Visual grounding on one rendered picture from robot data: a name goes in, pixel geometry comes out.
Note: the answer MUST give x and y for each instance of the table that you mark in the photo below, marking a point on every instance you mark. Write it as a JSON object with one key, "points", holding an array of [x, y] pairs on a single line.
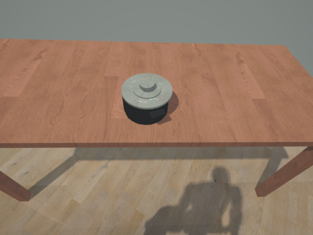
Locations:
{"points": [[67, 94]]}

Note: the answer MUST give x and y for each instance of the lid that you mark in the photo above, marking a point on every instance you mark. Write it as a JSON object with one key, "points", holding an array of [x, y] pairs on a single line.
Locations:
{"points": [[138, 98]]}

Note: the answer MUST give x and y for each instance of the pot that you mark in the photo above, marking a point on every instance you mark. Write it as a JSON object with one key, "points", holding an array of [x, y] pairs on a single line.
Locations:
{"points": [[145, 117]]}

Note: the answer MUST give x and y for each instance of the knob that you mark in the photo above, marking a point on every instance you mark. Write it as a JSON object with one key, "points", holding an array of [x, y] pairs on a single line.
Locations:
{"points": [[147, 84]]}

